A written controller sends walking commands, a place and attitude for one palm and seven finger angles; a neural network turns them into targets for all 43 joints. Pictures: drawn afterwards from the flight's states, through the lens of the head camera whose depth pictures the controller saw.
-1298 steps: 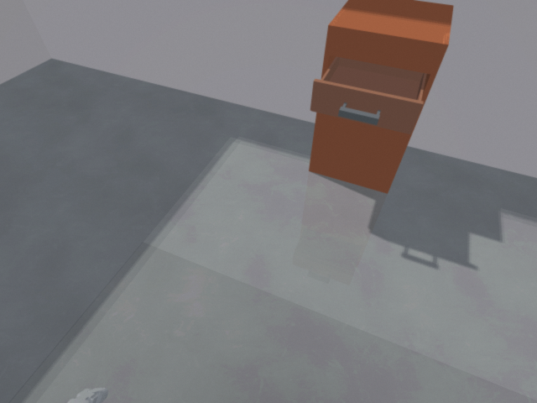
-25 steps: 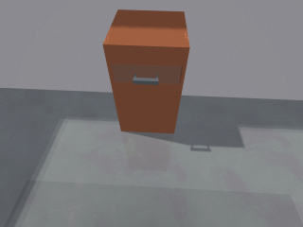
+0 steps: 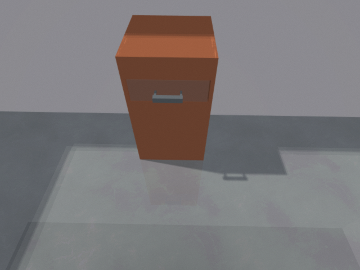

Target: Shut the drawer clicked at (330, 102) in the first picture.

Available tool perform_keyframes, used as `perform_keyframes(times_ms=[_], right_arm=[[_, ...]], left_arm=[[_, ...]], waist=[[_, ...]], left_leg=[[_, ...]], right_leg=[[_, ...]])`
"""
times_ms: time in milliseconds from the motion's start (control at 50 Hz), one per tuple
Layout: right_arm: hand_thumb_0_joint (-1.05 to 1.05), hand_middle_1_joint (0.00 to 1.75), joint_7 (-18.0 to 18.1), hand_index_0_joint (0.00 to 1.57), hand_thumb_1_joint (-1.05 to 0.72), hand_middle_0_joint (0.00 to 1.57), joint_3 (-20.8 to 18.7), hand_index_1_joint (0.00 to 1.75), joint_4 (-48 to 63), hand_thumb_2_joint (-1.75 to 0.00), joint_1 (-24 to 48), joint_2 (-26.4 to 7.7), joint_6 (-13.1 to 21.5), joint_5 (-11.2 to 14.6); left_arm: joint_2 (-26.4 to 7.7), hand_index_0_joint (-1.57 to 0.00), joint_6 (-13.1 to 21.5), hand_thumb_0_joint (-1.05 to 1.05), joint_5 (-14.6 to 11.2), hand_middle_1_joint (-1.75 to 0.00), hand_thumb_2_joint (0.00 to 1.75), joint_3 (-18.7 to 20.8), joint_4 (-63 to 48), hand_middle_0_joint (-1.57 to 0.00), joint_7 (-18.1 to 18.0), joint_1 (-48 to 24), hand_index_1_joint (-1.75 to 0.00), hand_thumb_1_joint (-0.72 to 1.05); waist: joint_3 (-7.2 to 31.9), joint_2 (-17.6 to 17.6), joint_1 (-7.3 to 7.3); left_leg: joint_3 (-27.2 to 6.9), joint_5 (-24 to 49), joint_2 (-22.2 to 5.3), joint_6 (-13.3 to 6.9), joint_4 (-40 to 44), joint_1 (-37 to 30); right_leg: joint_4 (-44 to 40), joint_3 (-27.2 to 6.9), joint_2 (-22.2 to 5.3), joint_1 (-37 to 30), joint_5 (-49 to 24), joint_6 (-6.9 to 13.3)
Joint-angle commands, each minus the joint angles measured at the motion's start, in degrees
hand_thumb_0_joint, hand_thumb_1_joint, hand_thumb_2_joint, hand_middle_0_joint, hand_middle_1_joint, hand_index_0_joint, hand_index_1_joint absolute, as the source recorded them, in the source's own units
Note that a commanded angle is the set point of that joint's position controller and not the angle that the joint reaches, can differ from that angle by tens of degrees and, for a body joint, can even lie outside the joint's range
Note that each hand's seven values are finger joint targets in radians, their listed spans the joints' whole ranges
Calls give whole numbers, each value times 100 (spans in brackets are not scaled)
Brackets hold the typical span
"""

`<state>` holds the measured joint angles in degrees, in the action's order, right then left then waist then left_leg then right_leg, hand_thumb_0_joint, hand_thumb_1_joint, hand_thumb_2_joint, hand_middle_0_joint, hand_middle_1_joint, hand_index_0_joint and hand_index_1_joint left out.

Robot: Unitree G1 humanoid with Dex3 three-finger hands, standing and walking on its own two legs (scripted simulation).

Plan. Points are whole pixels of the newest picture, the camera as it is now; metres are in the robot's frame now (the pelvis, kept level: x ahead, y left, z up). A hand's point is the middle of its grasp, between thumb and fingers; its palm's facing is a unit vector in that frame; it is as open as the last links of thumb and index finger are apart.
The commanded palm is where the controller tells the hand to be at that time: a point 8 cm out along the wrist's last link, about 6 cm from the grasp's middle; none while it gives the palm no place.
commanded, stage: look to check the result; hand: left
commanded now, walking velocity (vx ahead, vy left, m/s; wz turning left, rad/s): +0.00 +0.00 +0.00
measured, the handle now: (167, 95) +0.87 +0.10 -0.19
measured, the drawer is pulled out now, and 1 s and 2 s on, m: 0.00 0.00 0.00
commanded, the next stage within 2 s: stand and wait in 0.46 s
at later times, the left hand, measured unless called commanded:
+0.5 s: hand out of the picture -0.01 +0.15 -0.18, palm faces +0.04 -0.98 -0.18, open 7.4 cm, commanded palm none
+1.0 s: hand out of the picture +0.01 +0.15 -0.17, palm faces +0.04 -0.98 -0.19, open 7.4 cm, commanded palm none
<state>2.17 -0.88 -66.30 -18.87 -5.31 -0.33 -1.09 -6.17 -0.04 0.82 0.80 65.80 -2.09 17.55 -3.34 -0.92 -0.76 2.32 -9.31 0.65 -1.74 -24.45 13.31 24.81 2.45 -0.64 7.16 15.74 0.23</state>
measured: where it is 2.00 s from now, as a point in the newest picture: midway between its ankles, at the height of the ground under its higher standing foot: outside the picture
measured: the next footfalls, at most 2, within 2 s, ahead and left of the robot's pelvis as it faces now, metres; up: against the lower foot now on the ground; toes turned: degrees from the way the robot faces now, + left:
none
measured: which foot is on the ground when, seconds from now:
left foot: down 0.00-1.00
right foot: down 0.00-1.00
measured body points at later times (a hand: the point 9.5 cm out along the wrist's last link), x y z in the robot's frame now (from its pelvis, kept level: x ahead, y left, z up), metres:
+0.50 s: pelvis +0.01 -0.01 +0.00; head +0.02 -0.02 +0.45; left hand -0.01 +0.20 -0.16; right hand -0.01 -0.22 -0.17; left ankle +0.04 +0.10 -0.74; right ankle -0.02 -0.12 -0.74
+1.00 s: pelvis +0.02 -0.02 +0.00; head +0.03 -0.03 +0.45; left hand +0.01 +0.20 -0.16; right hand +0.00 -0.24 -0.17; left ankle +0.04 +0.10 -0.74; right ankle -0.02 -0.12 -0.74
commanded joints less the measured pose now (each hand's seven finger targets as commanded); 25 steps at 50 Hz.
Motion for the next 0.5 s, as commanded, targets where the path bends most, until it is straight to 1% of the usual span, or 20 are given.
perform_keyframes(times_ms=[0,20,80,120,140,220,260,280,320,340,420,440,460,480], right_arm=[[0,30,30,20,-90,20,-101,30,92,-90,-451,-482,66,18],[0,30,29,20,-90,20,-112,30,99,-90,-454,-506,59,24],[0,30,32,20,-90,20,-108,30,87,-90,-435,-491,67,22],[0,30,33,20,-90,20,-119,30,106,-90,-405,-546,69,30],[0,30,36,20,-90,20,-106,30,100,-90,-389,-533,69,23],[0,30,36,20,-90,20,-118,30,129,-90,-339,-604,74,28],[0,30,39,20,-90,20,-108,30,117,-90,-324,-577,85,22],[0,30,42,20,-90,20,-109,30,117,-90,-287,-608,87,20],[0,30,41,20,-90,20,-112,30,133,-90,-293,-637,90,33],[0,30,43,20,-90,20,-108,30,127,-90,-252,-628,93,27],[0,30,38,20,-90,20,-115,30,133,-90,-205,-669,88,29],[0,30,38,20,-90,20,-107,30,114,-90,-193,-646,93,21],[0,30,35,20,-90,20,-101,30,106,-90,-194,-635,85,22],[0,30,35,20,-90,20,-104,30,112,-90,-191,-671,89,21]], left_arm=[[-500,-20,75,0,-32,-30,90,54,-44,-20,-55,520,-30,90],[-517,-20,78,0,-25,-30,90,52,-45,-20,-58,539,-30,90],[-515,-20,86,0,-29,-30,90,54,-29,-20,-54,521,-30,90],[-530,-20,91,0,-20,-30,90,54,-31,-20,-58,534,-30,90],[-515,-20,88,0,-25,-30,90,56,-26,-20,-54,527,-30,90],[-546,-20,94,0,-17,-30,90,57,-39,-20,-52,516,-30,90],[-545,-20,96,0,-22,-30,90,58,-21,-20,-50,494,-30,90],[-536,-20,98,0,-24,-30,90,56,-18,-20,-49,500,-30,90],[-580,-20,102,0,-19,-30,90,65,-36,-20,-50,485,-30,90],[-560,-20,103,0,-23,-30,90,66,-26,-20,-47,468,-30,90],[-589,-20,110,0,-19,-30,90,65,-48,-20,-48,464,-30,90],[-606,-20,111,0,-23,-30,90,67,-44,-20,-45,442,-30,90],[-628,-20,107,0,-25,-30,90,70,-50,-20,-43,393,-30,90],[-645,-20,114,0,-25,-30,90,72,-66,-20,-40,380,-30,90]], waist=[[-313,57,20],[-329,104,27],[-268,44,7],[-276,54,15],[-297,17,8],[-283,28,14],[-262,61,14],[-252,-4,16],[-217,133,22],[-227,66,20],[-270,116,31],[-237,36,26],[-293,72,22],[-251,128,18]], left_leg=[[-571,-46,-562,-59,490,-204],[-569,-27,-572,-58,465,-208],[-557,14,-571,-55,460,-255],[-562,92,-582,-57,438,-281],[-557,11,-594,-57,462,-261],[-561,93,-590,-50,440,-315],[-561,149,-606,-59,464,-329],[-563,139,-601,-54,457,-353],[-563,244,-615,-57,440,-352],[-550,232,-610,-52,431,-358],[-552,315,-600,-45,405,-393],[-533,321,-608,-44,414,-396],[-530,289,-604,-37,426,-352],[-531,345,-603,-32,414,-361]], right_leg=[[-615,-404,-452,662,-80,241],[-618,-403,-438,683,-62,243],[-633,-425,-451,642,-118,242],[-628,-430,-438,660,-148,241],[-654,-429,-447,660,-96,241],[-641,-438,-431,655,-174,239],[-641,-422,-451,612,-232,237],[-653,-453,-443,620,-221,237],[-654,-430,-448,569,-270,236],[-680,-436,-463,570,-259,234],[-683,-453,-451,600,-316,240],[-697,-442,-481,571,-335,240],[-710,-442,-475,558,-319,242],[-709,-452,-471,518,-372,240]])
